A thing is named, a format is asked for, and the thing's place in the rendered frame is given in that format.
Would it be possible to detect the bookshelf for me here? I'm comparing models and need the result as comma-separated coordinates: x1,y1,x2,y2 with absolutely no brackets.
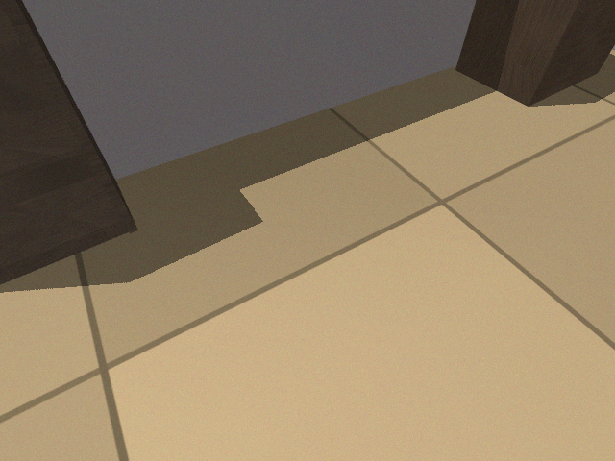
0,0,138,285

